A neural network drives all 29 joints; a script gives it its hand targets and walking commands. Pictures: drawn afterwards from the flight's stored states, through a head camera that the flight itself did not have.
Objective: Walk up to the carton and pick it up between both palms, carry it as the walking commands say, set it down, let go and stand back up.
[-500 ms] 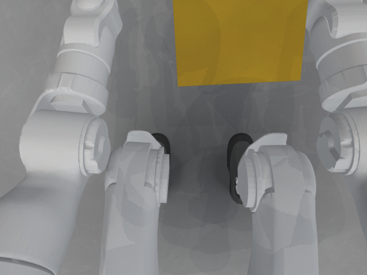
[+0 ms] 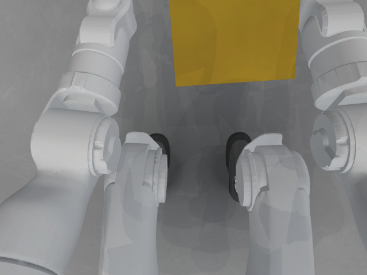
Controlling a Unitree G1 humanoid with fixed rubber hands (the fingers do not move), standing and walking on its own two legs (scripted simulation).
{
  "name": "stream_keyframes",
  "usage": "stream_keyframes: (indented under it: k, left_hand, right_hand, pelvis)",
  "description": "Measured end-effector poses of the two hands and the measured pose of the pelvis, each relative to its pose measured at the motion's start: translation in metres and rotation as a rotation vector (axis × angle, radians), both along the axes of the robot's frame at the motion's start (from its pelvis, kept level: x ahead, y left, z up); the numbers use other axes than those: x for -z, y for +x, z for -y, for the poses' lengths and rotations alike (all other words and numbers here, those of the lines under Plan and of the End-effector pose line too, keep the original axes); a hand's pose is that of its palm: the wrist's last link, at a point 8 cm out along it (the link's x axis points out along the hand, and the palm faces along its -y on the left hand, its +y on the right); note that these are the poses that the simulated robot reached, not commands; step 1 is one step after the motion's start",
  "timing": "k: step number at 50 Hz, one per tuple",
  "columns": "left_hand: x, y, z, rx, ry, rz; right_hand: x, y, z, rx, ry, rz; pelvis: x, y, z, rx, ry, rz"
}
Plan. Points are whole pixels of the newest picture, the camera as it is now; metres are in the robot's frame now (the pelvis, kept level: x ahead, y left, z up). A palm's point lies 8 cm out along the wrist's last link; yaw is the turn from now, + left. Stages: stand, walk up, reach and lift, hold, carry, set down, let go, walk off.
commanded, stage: reach and lift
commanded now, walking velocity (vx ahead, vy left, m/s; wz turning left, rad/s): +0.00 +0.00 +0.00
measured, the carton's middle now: (220, 19) +0.51 -0.04 -0.24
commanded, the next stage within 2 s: none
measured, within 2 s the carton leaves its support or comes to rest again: leaves its support in 0.70 s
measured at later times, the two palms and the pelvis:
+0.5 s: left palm out of the picture +0.56 +0.11 -0.17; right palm out of the picture +0.56 -0.15 -0.17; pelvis +0.01 +0.00 -0.01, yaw +0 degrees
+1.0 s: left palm out of the picture +0.56 +0.12 -0.14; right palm out of the picture +0.55 -0.13 -0.15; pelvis +0.01 +0.01 +0.00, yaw -1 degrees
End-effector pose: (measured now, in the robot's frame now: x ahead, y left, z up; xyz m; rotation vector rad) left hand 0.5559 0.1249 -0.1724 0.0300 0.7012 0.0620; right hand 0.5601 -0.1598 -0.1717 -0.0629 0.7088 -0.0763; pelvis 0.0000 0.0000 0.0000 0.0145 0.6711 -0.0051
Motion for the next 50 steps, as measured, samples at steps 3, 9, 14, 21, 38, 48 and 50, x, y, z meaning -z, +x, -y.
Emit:
stream_keyframes:
  k: [3,9,14,21,38,48,50]
  left_hand:
    - [0.001,0.000,0.013,0.018,-0.011,0.002]
    - [0.000,-0.002,0.023,0.010,-0.007,0.001]
    - [0.000,-0.002,0.021,-0.005,-0.014,-0.010]
    - [0.001,-0.001,0.021,-0.003,-0.036,-0.022]
    - [-0.001,-0.005,0.007,-0.031,-0.024,-0.034]
    - [-0.021,-0.002,0.009,-0.076,-0.008,0.000]
    - [-0.030,0.001,0.008,-0.081,-0.007,0.012]
  right_hand:
    - [0.000,0.000,-0.001,-0.002,0.002,0.001]
    - [-0.002,0.004,-0.007,-0.006,0.006,0.002]
    - [-0.003,0.004,-0.008,-0.002,0.010,0.001]
    - [-0.004,0.005,-0.012,-0.005,0.036,-0.004]
    - [-0.008,0.007,-0.028,0.010,0.059,0.008]
    - [-0.012,-0.007,-0.030,0.037,0.040,-0.008]
    - [-0.017,-0.009,-0.031,0.039,0.039,-0.009]
  pelvis:
    - [-0.001,0.000,0.001,0.005,0.002,0.007]
    - [-0.002,0.001,0.003,0.016,0.012,0.025]
    - [0.001,0.003,0.005,0.020,0.018,0.038]
    - [0.010,0.007,0.005,0.020,0.017,0.048]
    - [0.012,0.010,-0.002,0.010,0.010,0.034]
    - [0.004,0.010,-0.005,0.009,0.003,0.013]
    - [0.002,0.009,-0.006,0.010,0.001,0.010]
